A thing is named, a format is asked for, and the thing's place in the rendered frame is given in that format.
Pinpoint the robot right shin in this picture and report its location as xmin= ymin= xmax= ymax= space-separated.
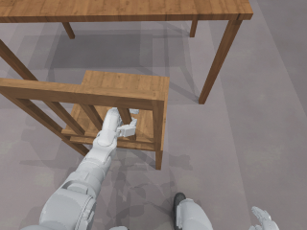
xmin=180 ymin=198 xmax=195 ymax=204

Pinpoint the chair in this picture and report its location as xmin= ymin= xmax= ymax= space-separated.
xmin=0 ymin=70 xmax=170 ymax=171

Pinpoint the robot right hand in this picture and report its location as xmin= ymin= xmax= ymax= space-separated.
xmin=248 ymin=206 xmax=279 ymax=230

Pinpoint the robot left hand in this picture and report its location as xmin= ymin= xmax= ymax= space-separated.
xmin=102 ymin=107 xmax=139 ymax=137

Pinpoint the right robot foot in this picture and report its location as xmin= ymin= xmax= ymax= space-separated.
xmin=173 ymin=193 xmax=186 ymax=230

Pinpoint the robot left upper arm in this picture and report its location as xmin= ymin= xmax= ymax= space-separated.
xmin=20 ymin=188 xmax=97 ymax=230

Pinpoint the table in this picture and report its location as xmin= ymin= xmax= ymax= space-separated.
xmin=0 ymin=0 xmax=253 ymax=104

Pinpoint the robot left forearm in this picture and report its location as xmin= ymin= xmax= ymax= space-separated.
xmin=38 ymin=129 xmax=118 ymax=224

